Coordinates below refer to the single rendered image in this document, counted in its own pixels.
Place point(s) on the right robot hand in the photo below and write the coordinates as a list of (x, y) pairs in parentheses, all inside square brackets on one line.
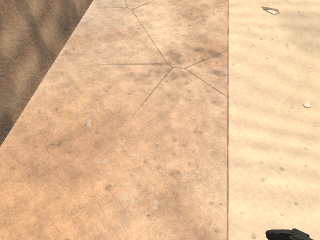
[(286, 234)]

